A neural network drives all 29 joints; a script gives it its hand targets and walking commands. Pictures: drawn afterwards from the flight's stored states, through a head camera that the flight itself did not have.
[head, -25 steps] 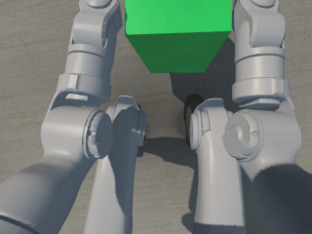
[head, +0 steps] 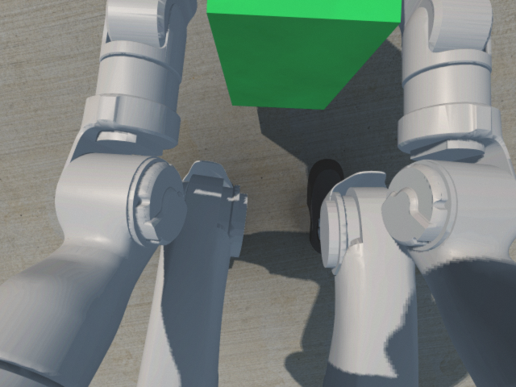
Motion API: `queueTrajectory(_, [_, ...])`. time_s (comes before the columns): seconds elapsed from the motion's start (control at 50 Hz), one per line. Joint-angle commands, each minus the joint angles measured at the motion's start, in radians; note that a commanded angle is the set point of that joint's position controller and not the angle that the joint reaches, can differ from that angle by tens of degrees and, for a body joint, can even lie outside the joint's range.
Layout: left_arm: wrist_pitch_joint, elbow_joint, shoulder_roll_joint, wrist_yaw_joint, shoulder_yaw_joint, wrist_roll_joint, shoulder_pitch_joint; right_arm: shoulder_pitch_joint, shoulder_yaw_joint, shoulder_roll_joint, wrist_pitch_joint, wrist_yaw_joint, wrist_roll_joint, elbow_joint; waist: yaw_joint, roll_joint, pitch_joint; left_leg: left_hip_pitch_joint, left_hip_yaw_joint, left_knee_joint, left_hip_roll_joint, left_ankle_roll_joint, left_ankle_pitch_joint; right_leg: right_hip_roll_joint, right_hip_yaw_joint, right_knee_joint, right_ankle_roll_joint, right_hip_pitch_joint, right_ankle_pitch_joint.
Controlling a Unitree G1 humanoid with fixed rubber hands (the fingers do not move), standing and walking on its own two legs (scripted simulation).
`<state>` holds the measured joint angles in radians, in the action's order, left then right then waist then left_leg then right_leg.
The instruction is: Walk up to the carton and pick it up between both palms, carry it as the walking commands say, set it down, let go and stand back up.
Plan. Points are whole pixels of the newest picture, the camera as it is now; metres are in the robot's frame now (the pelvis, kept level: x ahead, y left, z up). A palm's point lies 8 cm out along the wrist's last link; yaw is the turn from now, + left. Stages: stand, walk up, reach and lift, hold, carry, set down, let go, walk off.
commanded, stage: set down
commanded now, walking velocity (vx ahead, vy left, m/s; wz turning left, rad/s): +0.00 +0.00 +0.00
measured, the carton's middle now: out of the picture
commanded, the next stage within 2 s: none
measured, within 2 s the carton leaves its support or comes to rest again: neither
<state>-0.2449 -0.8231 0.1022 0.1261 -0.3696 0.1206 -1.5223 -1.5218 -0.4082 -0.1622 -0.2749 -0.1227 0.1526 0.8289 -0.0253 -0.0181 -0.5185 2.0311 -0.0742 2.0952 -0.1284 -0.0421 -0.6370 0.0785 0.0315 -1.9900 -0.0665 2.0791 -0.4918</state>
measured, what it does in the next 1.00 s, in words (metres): stands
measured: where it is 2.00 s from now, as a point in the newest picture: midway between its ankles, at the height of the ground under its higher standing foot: (266, 227)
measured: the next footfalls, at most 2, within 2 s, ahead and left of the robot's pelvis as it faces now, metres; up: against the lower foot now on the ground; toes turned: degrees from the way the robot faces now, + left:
none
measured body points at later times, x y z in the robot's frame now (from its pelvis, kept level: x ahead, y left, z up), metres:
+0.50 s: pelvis +0.00 +0.00 -0.01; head +0.39 +0.01 +0.21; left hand +0.58 +0.13 -0.19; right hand +0.59 -0.12 -0.19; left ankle +0.10 +0.12 -0.39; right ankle +0.14 -0.13 -0.39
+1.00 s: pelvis +0.01 +0.00 -0.02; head +0.40 +0.01 +0.19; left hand +0.59 +0.13 -0.19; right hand +0.60 -0.13 -0.20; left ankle +0.10 +0.12 -0.39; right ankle +0.14 -0.13 -0.39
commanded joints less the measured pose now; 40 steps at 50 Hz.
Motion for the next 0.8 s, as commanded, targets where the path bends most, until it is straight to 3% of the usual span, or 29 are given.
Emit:
queueTrajectory(0.0, [-0.008, -0.104, -0.895, -0.277, 0.416, -0.056, -0.494, -0.595, 0.415, 0.928, 0.039, 0.288, -0.120, 0.021, -0.005, 0.009, 1.283, -0.439, 0.102, -0.200, -0.034, 0.025, 0.290, 0.062, -0.145, 0.002, 0.056, -0.483, 0.190])
queueTrajectory(0.02, [-0.017, -0.114, -0.886, -0.285, 0.369, -0.027, -0.487, -0.581, 0.380, 0.924, 0.026, 0.296, -0.104, 0.048, -0.015, -0.019, 1.244, -0.412, 0.098, -0.201, -0.034, 0.038, 0.262, 0.060, -0.123, 0.005, 0.064, -0.472, 0.160])
queueTrajectory(0.08, [-0.010, -0.070, -0.889, -0.296, 0.410, -0.073, -0.541, -0.629, 0.399, 0.912, 0.034, 0.289, -0.109, -0.023, 0.016, 0.018, 1.296, -0.403, 0.107, -0.186, -0.035, 0.030, 0.237, 0.055, -0.120, 0.010, 0.064, -0.530, 0.161])
queueTrajectory(0.1, [-0.019, -0.079, -0.861, -0.299, 0.397, -0.060, -0.555, -0.616, 0.374, 0.873, 0.031, 0.284, -0.099, 0.021, 0.023, -0.015, 1.251, -0.377, 0.106, -0.182, -0.031, 0.019, 0.257, 0.051, -0.124, -0.001, 0.064, -0.527, 0.179])
queueTrajectory(0.16, [-0.035, -0.177, -0.863, -0.319, 0.327, -0.016, -0.434, -0.569, 0.355, 0.885, 0.023, 0.286, -0.078, 0.043, 0.003, 0.022, 1.159, -0.291, 0.117, -0.184, -0.029, 0.033, 0.205, 0.057, -0.110, 0.013, 0.058, -0.532, 0.149])
queueTrajectory(0.18, [-0.021, -0.064, -0.869, -0.317, 0.358, -0.031, -0.501, -0.594, 0.365, 0.902, 0.025, 0.289, -0.084, 0.001, 0.003, 0.025, 1.204, -0.307, 0.104, -0.175, -0.033, 0.039, 0.261, 0.059, -0.109, -0.010, 0.062, -0.525, 0.183])
queueTrajectory(0.2, [-0.013, -0.089, -0.862, -0.318, 0.351, -0.044, -0.473, -0.613, 0.400, 0.892, 0.037, 0.282, -0.102, -0.035, -0.026, 0.028, 1.247, -0.312, 0.126, -0.145, -0.031, 0.035, 0.274, 0.056, -0.093, -0.003, 0.055, -0.565, 0.195])
queueTrajectory(0.22, [-0.023, -0.159, -0.882, -0.318, 0.379, -0.022, -0.442, -0.578, 0.377, 0.932, 0.031, 0.284, -0.097, 0.030, -0.016, 0.002, 1.199, -0.303, 0.113, -0.178, -0.035, 0.040, 0.239, 0.063, -0.113, -0.008, 0.060, -0.496, 0.181])
queueTrajectory(0.24, [-0.021, -0.096, -0.834, -0.317, 0.367, -0.026, -0.492, -0.581, 0.367, 0.887, 0.027, 0.290, -0.099, 0.024, -0.020, -0.009, 1.204, -0.339, 0.105, -0.168, -0.028, 0.035, 0.253, 0.056, -0.114, -0.006, 0.061, -0.458, 0.170])
queueTrajectory(0.26, [-0.035, -0.184, -0.837, -0.315, 0.329, -0.005, -0.414, -0.603, 0.367, 0.867, 0.028, 0.294, -0.100, 0.012, -0.031, -0.012, 1.170, -0.345, 0.109, -0.180, -0.034, 0.039, 0.226, 0.051, -0.118, -0.002, 0.053, -0.451, 0.118])
queueTrajectory(0.28, [-0.034, -0.140, -0.822, -0.310, 0.322, 0.019, -0.450, -0.572, 0.325, 0.864, 0.022, 0.293, -0.082, 0.061, -0.013, -0.024, 1.157, -0.315, 0.118, -0.168, -0.029, 0.042, 0.196, 0.058, -0.105, 0.011, 0.058, -0.452, 0.115])
queueTrajectory(0.3, [-0.029, -0.166, -0.819, -0.316, 0.319, 0.007, -0.445, -0.558, 0.359, 0.878, 0.024, 0.287, -0.090, 0.066, -0.033, 0.005, 1.137, -0.274, 0.123, -0.162, -0.030, 0.044, 0.194, 0.056, -0.097, -0.003, 0.059, -0.492, 0.125])
queueTrajectory(0.32, [-0.024, -0.130, -0.795, -0.321, 0.330, -0.003, -0.443, -0.592, 0.368, 0.894, 0.024, 0.295, -0.094, 0.004, -0.026, 0.029, 1.151, -0.291, 0.107, -0.168, -0.037, 0.053, 0.222, 0.053, -0.112, -0.029, 0.052, -0.476, 0.144])
queueTrajectory(0.34, [-0.036, -0.151, -0.821, -0.324, 0.317, 0.014, -0.449, -0.562, 0.336, 0.906, 0.018, 0.298, -0.077, 0.055, -0.002, 0.019, 1.165, -0.293, 0.095, -0.182, -0.029, 0.050, 0.211, 0.053, -0.120, -0.020, 0.051, -0.502, 0.154])
queueTrajectory(0.36, [-0.029, -0.150, -0.850, -0.324, 0.337, -0.001, -0.434, -0.564, 0.370, 0.874, 0.028, 0.296, -0.093, 0.039, -0.041, 0.021, 1.163, -0.265, 0.114, -0.155, -0.029, 0.042, 0.211, 0.059, -0.103, -0.029, 0.060, -0.480, 0.138])
queueTrajectory(0.38, [-0.032, -0.164, -0.843, -0.325, 0.326, -0.010, -0.431, -0.565, 0.340, 0.850, 0.025, 0.292, -0.087, 0.077, -0.009, -0.002, 1.142, -0.289, 0.103, -0.164, -0.035, 0.046, 0.199, 0.047, -0.116, -0.022, 0.056, -0.442, 0.098])
queueTrajectory(0.4, [-0.029, -0.177, -0.841, -0.322, 0.347, 0.000, -0.420, -0.519, 0.335, 0.893, 0.019, 0.296, -0.082, 0.102, -0.007, 0.015, 1.130, -0.273, 0.110, -0.170, -0.034, 0.043, 0.212, 0.062, -0.113, -0.023, 0.058, -0.463, 0.147])
queueTrajectory(0.46, [-0.035, -0.193, -0.813, -0.326, 0.292, 0.027, -0.386, -0.569, 0.354, 0.888, 0.027, 0.297, -0.099, 0.038, -0.042, 0.013, 1.126, -0.271, 0.111, -0.160, -0.021, 0.053, 0.206, 0.052, -0.099, -0.031, 0.051, -0.465, 0.133])
queueTrajectory(0.48, [-0.032, -0.161, -0.854, -0.336, 0.332, 0.003, -0.417, -0.544, 0.355, 0.867, 0.030, 0.294, -0.091, 0.051, -0.012, -0.002, 1.132, -0.254, 0.108, -0.156, -0.028, 0.045, 0.236, 0.060, -0.102, -0.024, 0.060, -0.473, 0.164])
queueTrajectory(0.52, [-0.036, -0.192, -0.793, -0.337, 0.299, 0.017, -0.401, -0.472, 0.302, 0.864, 0.010, 0.304, -0.060, 0.119, -0.016, 0.012, 1.078, -0.251, 0.095, -0.163, -0.031, 0.038, 0.207, 0.045, -0.107, -0.041, 0.061, -0.437, 0.126])
queueTrajectory(0.54, [-0.051, -0.261, -0.834, -0.340, 0.297, 0.039, -0.338, -0.448, 0.288, 0.832, 0.016, 0.301, -0.049, 0.121, 0.011, -0.028, 1.090, -0.269, 0.106, -0.161, -0.024, 0.039, 0.192, 0.055, -0.115, -0.033, 0.063, -0.419, 0.124])
queueTrajectory(0.56, [-0.040, -0.204, -0.795, -0.332, 0.275, 0.061, -0.354, -0.506, 0.306, 0.876, 0.013, 0.307, -0.055, 0.098, -0.056, -0.014, 1.086, -0.262, 0.117, -0.172, -0.039, 0.050, 0.186, 0.053, -0.115, -0.038, 0.048, -0.405, 0.094])
queueTrajectory(0.58, [-0.036, -0.142, -0.795, -0.330, 0.293, 0.050, -0.415, -0.473, 0.280, 0.870, 0.002, 0.308, -0.036, 0.154, 0.000, -0.006, 1.080, -0.278, 0.106, -0.181, -0.030, 0.043, 0.174, 0.054, -0.115, -0.022, 0.051, -0.390, 0.091])
queueTrajectory(0.62, [-0.028, -0.147, -0.801, -0.326, 0.329, 0.027, -0.386, -0.479, 0.327, 0.869, 0.021, 0.318, -0.073, 0.063, -0.016, 0.000, 1.074, -0.255, 0.102, -0.163, -0.026, 0.048, 0.212, 0.062, -0.115, -0.051, 0.056, -0.366, 0.140])
queueTrajectory(0.64, [-0.045, -0.238, -0.841, -0.334, 0.283, 0.059, -0.333, -0.457, 0.278, 0.849, 0.012, 0.314, -0.033, 0.118, -0.001, -0.017, 1.035, -0.260, 0.105, -0.161, -0.035, 0.045, 0.206, 0.056, -0.104, -0.033, 0.063, -0.359, 0.100])
queueTrajectory(0.66, [-0.047, -0.252, -0.828, -0.334, 0.251, 0.084, -0.279, -0.471, 0.305, 0.866, 0.012, 0.315, -0.044, 0.115, -0.057, -0.015, 1.038, -0.243, 0.125, -0.162, -0.030, 0.053, 0.173, 0.060, -0.093, -0.026, 0.056, -0.392, 0.080])
queueTrajectory(0.68, [-0.046, -0.243, -0.825, -0.338, 0.276, 0.058, -0.289, -0.450, 0.298, 0.841, 0.025, 0.306, -0.034, 0.080, 0.009, 0.006, 1.025, -0.236, 0.097, -0.178, -0.031, 0.050, 0.209, 0.062, -0.120, -0.041, 0.053, -0.389, 0.125])
queueTrajectory(0.72, [-0.041, -0.200, -0.848, -0.346, 0.279, 0.048, -0.312, -0.392, 0.285, 0.868, 0.011, 0.315, -0.023, 0.128, 0.000, -0.022, 1.024, -0.226, 0.107, -0.161, -0.027, 0.037, 0.215, 0.055, -0.087, -0.034, 0.069, -0.385, 0.125])
queueTrajectory(0.78, [-0.040, -0.222, -0.808, -0.343, 0.272, 0.064, -0.322, -0.440, 0.290, 0.858, 0.013, 0.321, -0.015, 0.137, -0.019, 0.011, 1.031, -0.244, 0.106, -0.168, -0.028, 0.038, 0.203, 0.056, -0.101, -0.044, 0.061, -0.398, 0.105])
